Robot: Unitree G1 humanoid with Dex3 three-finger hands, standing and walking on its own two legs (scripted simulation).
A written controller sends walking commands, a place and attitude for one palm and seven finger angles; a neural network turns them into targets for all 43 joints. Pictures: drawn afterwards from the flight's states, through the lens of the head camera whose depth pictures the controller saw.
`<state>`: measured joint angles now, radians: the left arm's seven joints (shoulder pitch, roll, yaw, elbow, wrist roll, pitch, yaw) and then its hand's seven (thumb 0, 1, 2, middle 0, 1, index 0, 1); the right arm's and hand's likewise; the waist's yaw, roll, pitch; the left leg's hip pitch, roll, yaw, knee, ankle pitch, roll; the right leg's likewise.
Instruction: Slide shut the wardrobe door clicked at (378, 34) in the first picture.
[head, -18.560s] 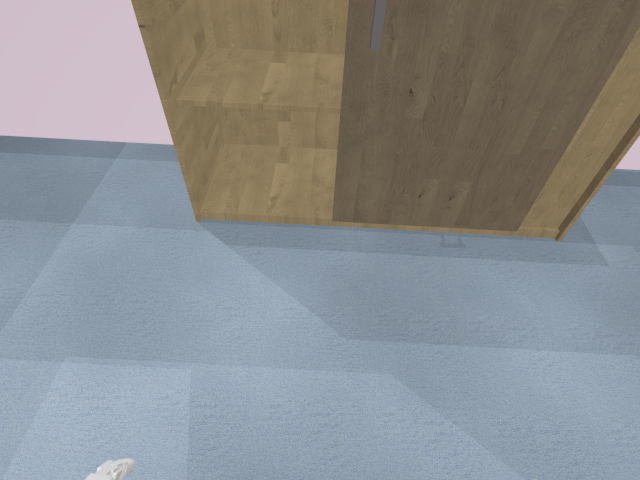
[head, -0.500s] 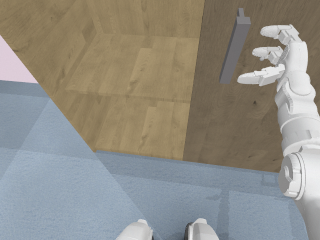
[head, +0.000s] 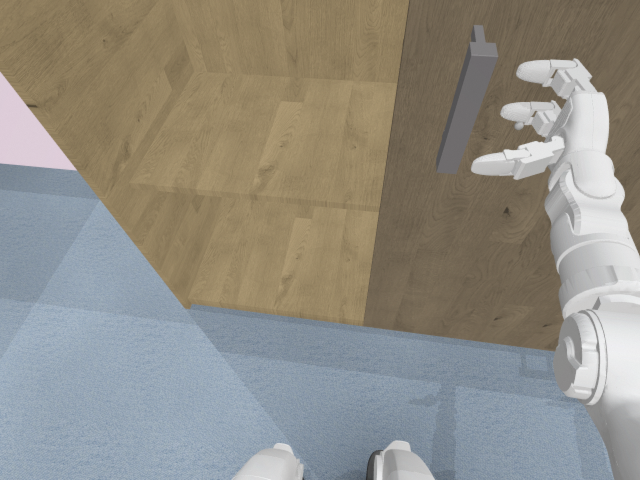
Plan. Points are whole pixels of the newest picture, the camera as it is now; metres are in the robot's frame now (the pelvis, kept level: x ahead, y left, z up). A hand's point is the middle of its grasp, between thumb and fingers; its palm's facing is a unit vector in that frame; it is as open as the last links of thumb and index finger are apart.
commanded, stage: move the hooked fingers beside the handle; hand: right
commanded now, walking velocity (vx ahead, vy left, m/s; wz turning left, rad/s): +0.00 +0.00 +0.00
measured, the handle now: (461, 104) +0.55 -0.08 +0.16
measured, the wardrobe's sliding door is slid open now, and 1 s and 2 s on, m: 0.58 0.58 0.58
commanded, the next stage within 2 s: feel for the door with the fingertips in 0.52 s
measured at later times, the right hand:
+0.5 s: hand (518, 125) +0.51 -0.15 +0.16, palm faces +0.06 +1.00 -0.03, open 13.7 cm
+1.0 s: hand (511, 126) +0.51 -0.14 +0.16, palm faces +0.09 +0.99 -0.04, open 13.9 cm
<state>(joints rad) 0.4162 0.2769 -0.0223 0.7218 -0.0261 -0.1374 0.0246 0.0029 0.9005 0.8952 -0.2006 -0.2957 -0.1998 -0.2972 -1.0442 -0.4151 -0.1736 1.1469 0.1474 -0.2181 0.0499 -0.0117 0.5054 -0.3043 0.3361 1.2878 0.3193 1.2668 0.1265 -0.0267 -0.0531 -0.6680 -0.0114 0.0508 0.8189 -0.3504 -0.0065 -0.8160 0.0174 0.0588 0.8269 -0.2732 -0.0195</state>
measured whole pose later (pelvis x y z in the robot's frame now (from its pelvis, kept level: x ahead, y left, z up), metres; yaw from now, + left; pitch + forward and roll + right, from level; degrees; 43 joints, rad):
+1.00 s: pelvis +0.02 +0.01 +0.00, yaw -2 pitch +11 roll +3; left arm 0.38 0.27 -0.02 0.75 -0.03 -0.15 0.02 0.00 0.90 0.90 -0.20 -0.30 -0.20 -0.30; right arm -1.01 -0.33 -0.07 1.05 0.19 -0.22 -0.04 -0.01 0.51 -0.30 0.31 1.33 0.29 1.28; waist 0.07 -0.03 -0.04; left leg -0.62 0.00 0.09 0.82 -0.39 0.01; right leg -0.78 0.03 0.09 0.82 -0.26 -0.01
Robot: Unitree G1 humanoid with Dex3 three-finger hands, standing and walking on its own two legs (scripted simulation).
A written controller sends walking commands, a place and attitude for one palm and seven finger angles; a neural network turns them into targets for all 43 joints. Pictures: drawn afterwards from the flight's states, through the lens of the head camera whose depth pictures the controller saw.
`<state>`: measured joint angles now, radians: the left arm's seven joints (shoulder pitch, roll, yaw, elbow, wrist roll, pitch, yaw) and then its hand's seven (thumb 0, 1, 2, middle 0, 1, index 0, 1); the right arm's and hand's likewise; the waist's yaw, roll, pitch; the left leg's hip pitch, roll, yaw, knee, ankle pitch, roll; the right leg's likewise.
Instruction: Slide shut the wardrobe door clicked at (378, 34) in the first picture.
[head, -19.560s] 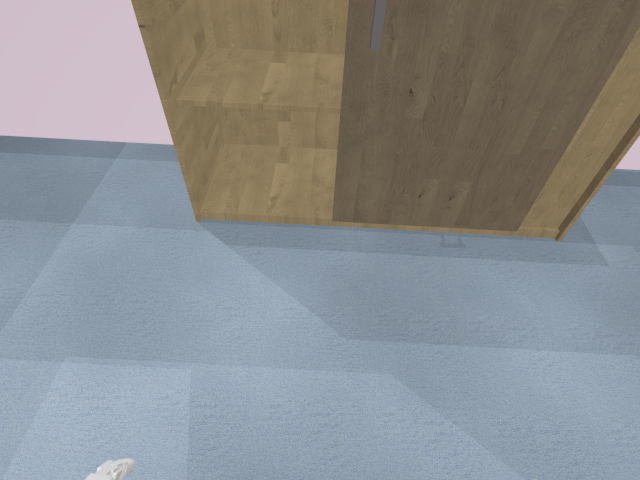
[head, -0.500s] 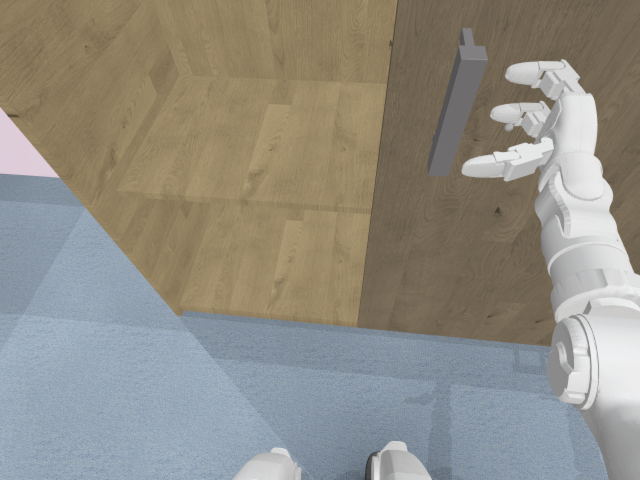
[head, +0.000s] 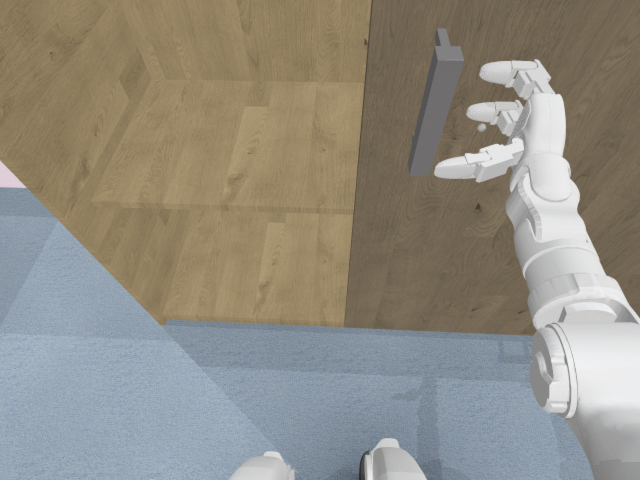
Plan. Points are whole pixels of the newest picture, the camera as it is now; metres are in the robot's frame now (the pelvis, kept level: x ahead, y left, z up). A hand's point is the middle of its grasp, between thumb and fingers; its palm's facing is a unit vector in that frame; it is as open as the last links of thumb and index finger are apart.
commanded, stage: feel for the door with the fingertips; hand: right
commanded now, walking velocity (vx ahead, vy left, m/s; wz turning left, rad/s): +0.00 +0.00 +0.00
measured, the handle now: (429, 107) +0.54 -0.07 +0.16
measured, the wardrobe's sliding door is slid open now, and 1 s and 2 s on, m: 0.58 0.58 0.58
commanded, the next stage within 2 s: slide the fingers in behind the handle in 0.30 s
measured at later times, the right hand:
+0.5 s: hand (481, 126) +0.50 -0.13 +0.16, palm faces +0.05 +1.00 -0.03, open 13.7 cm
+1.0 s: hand (417, 144) +0.49 -0.06 +0.13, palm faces -0.05 +1.00 -0.03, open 13.9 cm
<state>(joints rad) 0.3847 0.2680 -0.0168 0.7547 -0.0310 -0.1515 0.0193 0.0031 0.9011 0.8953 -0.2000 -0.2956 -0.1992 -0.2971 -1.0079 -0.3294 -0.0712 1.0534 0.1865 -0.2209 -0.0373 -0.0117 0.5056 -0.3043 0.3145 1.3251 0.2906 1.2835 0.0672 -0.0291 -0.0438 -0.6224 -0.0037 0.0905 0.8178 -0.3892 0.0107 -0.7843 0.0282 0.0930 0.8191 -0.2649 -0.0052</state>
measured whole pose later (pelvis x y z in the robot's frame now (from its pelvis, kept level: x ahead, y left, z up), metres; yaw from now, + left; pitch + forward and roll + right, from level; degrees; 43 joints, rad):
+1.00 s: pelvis +0.04 -0.01 +0.01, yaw +4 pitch +9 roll +1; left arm 0.36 0.23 -0.01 0.66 -0.02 -0.10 -0.03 0.00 0.90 0.90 -0.20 -0.30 -0.20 -0.30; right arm -0.69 -0.15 -0.11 0.82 0.10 -0.27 -0.08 -0.01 0.50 -0.30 0.33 1.28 0.31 1.21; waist 0.08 -0.06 -0.07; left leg -0.51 -0.01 0.00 0.78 -0.43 0.00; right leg -0.64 0.00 0.00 0.78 -0.30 -0.02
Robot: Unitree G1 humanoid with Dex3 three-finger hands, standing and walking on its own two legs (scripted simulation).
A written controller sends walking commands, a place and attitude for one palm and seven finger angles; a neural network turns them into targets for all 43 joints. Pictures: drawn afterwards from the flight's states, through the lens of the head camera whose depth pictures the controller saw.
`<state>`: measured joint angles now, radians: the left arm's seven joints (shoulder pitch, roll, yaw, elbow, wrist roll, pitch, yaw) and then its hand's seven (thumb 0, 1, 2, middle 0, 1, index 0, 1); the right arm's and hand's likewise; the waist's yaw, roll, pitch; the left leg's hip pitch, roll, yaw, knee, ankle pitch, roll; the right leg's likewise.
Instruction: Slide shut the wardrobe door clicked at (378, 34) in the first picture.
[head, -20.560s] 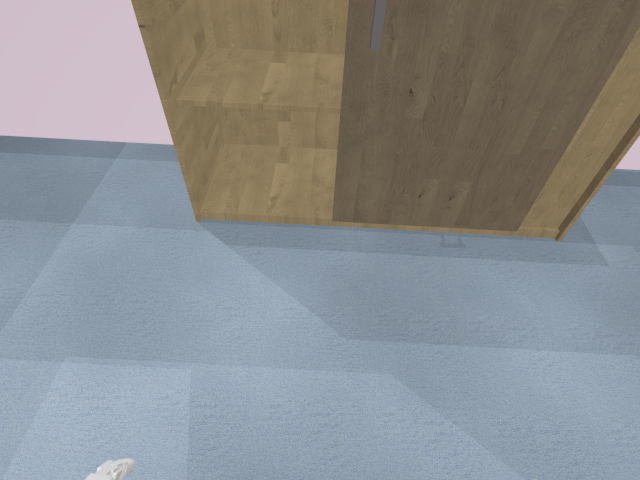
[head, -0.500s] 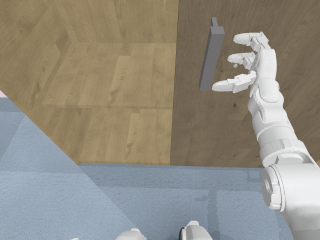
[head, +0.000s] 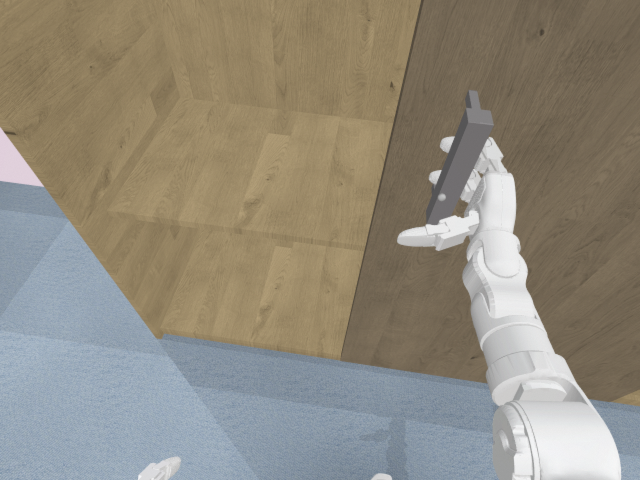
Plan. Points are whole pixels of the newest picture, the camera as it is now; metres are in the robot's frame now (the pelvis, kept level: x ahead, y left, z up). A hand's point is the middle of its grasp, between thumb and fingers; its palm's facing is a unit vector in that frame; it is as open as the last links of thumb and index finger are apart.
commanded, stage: slide the fingers in behind the handle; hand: right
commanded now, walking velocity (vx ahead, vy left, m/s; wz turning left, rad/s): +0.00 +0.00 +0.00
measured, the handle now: (453, 162) +0.49 -0.10 +0.15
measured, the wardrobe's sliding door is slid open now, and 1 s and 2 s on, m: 0.58 0.58 0.58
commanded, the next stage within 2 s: grip the handle and tug to test in 1.22 s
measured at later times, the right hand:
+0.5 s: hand (431, 204) +0.43 -0.07 +0.12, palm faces +0.02 +1.00 -0.01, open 14.1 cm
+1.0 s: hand (432, 208) +0.42 -0.07 +0.13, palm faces +0.01 +1.00 -0.01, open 14.5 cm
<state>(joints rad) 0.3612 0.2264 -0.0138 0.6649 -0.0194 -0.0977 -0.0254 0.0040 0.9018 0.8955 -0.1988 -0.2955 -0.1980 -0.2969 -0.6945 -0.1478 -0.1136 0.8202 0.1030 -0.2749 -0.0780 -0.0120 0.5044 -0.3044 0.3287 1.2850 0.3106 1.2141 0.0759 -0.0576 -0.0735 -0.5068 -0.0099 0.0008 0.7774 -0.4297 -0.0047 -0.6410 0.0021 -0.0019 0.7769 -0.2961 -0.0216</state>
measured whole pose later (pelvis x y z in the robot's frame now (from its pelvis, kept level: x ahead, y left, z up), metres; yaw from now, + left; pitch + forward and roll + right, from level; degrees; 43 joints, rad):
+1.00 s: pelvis +0.05 +0.02 +0.01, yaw +0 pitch +6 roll -1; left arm 0.29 0.23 0.01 0.62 -0.03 -0.01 -0.02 0.01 0.90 0.90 -0.20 -0.30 -0.20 -0.30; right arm -0.30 -0.11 -0.03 0.36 0.15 -0.11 -0.07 -0.01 0.51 -0.30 0.22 1.20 0.20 1.17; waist 0.05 -0.05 -0.09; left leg -0.31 -0.02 0.00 0.65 -0.45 0.02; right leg -0.44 0.00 0.00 0.66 -0.33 0.01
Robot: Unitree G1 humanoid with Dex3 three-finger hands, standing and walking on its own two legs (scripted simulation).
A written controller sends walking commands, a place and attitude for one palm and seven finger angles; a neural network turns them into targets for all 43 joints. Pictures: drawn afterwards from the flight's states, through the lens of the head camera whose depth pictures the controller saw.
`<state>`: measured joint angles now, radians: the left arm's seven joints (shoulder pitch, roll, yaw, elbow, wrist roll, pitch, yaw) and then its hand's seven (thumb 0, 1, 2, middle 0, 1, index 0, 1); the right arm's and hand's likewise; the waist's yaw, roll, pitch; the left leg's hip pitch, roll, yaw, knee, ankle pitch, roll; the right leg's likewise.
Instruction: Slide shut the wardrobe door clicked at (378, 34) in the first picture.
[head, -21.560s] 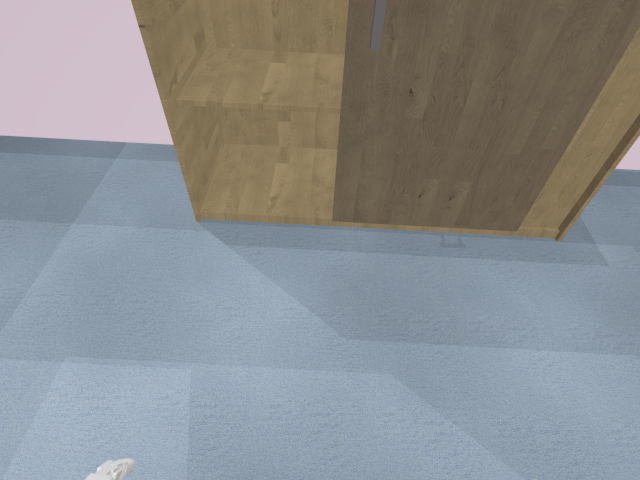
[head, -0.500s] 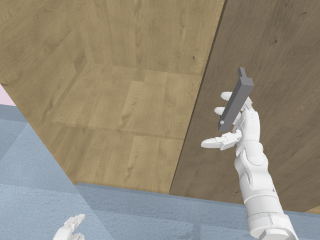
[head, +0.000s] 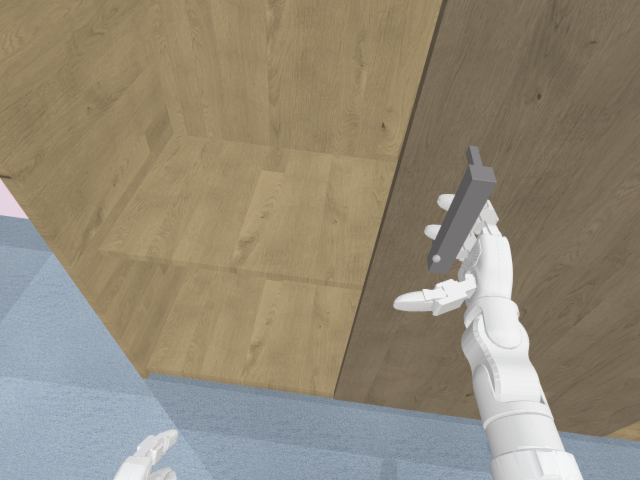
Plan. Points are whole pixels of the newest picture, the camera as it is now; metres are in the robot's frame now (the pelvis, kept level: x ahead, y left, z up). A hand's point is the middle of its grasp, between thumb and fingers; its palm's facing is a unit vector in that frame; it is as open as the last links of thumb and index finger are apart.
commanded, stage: slide the fingers in behind the handle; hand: right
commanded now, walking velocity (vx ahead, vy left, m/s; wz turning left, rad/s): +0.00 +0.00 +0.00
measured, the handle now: (454, 212) +0.44 -0.12 +0.13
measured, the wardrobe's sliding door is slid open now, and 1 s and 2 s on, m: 0.58 0.58 0.57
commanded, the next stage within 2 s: grip the handle and tug to test in 0.22 s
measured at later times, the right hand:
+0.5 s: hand (436, 258) +0.37 -0.09 +0.11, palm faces +0.02 +1.00 -0.01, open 13.9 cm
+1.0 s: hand (437, 256) +0.38 -0.09 +0.11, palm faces +0.04 +1.00 -0.02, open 6.5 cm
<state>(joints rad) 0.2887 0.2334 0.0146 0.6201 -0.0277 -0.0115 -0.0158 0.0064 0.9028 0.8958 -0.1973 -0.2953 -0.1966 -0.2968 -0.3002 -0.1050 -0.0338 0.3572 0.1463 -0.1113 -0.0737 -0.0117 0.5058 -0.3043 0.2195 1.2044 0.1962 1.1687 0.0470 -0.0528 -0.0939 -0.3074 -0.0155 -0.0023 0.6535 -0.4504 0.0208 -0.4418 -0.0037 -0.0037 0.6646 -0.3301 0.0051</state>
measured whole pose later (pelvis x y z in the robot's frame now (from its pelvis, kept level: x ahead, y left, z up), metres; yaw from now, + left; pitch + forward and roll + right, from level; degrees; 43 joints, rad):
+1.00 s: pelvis +0.00 +0.00 +0.00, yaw +0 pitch +6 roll +0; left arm 0.28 0.24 0.02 0.62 -0.02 0.00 -0.01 0.01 0.90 0.90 -0.20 -0.30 -0.20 -0.30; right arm -0.31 -0.10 -0.02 0.33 0.13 -0.08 -0.11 0.01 -0.67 -0.81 0.33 1.30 0.29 1.27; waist 0.04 -0.05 -0.08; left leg -0.30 -0.01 0.01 0.64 -0.45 0.02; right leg -0.44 0.00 0.00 0.66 -0.33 0.01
